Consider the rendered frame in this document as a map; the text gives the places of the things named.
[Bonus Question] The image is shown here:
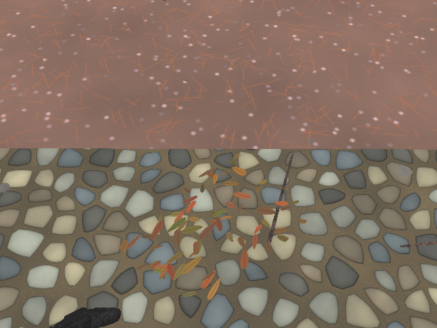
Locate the robot left hand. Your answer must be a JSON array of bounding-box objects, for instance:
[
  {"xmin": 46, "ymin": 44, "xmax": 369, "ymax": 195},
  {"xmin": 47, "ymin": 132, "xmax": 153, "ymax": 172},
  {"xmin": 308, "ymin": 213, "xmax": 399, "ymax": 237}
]
[{"xmin": 49, "ymin": 307, "xmax": 121, "ymax": 328}]

